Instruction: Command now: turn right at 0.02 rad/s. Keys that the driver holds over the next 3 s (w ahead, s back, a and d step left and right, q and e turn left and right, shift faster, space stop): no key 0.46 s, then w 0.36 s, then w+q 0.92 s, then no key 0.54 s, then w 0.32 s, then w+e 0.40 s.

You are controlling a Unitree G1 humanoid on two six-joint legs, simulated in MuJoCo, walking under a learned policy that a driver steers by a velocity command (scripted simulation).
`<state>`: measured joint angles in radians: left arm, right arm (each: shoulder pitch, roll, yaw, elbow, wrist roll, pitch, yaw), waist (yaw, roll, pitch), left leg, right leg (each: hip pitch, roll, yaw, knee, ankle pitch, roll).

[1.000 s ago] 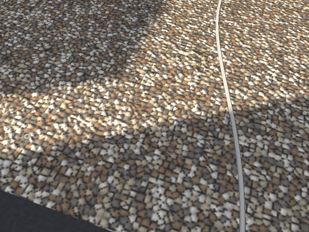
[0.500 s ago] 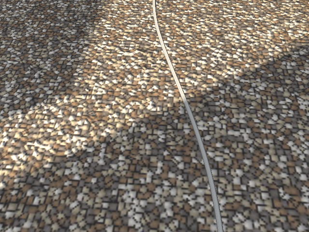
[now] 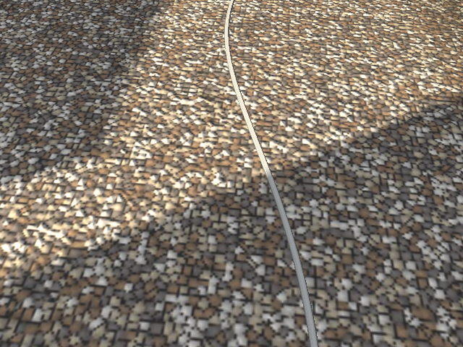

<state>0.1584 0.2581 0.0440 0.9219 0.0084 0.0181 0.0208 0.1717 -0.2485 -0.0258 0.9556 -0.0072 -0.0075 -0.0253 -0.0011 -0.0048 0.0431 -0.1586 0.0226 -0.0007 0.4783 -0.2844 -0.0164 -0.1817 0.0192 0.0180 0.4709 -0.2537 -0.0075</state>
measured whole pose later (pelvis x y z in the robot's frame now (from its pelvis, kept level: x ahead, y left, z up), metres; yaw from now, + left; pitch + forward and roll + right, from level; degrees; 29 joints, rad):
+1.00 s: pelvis +0.14 -0.01 +0.00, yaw +3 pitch +1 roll +0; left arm 0.46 0.20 0.01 1.11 0.01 -0.09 0.01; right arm 0.09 -0.26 -0.04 0.91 0.03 -0.08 0.03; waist 0.06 0.03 0.02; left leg -0.67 0.07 0.02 0.83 -0.09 0.03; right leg 0.10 0.03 -0.07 0.19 -0.32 -0.03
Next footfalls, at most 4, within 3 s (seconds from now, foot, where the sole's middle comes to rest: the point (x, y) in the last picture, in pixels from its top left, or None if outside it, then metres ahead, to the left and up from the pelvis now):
1.16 left None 0.41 0.13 -0.78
1.64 right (233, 280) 0.73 0.02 -0.78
2.06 left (137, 273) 0.75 0.32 -0.78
2.38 right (212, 254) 0.82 0.09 -0.78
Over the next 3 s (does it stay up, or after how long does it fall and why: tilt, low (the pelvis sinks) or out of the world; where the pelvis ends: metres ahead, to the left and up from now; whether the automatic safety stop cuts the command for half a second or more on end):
stays up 0.87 0.34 0.01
